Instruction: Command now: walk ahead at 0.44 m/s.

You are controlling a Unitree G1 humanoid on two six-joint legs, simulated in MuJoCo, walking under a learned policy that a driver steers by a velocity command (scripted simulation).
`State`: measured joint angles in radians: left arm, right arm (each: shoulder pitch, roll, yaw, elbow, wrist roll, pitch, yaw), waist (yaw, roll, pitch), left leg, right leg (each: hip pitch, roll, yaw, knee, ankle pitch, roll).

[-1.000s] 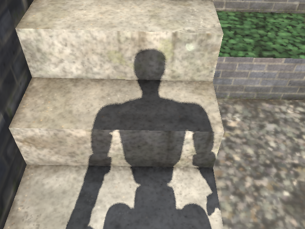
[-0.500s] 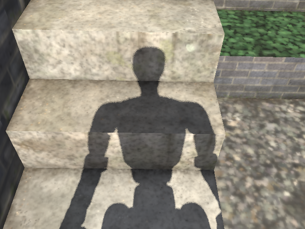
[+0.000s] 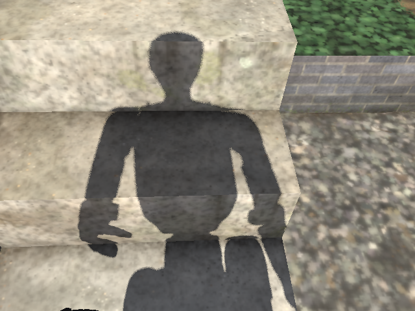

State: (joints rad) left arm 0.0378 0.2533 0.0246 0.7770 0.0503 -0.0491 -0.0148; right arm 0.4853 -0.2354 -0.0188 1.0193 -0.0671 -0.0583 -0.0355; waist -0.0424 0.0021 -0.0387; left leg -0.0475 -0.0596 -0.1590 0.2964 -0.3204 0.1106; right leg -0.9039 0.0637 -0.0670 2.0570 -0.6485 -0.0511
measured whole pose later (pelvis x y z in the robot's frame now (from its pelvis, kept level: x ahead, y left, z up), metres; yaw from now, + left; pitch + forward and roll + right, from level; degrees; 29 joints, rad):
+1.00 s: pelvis +0.12 +0.08 +0.19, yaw +0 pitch -1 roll +0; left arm 0.30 0.24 0.00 0.91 0.01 -0.05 0.00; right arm 0.25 -0.20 -0.02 0.95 0.00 0.01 -0.08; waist 0.02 -0.03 0.04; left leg -0.20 -0.05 -0.01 0.42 -0.21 0.05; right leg -0.20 -0.09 -0.01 0.40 -0.19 0.03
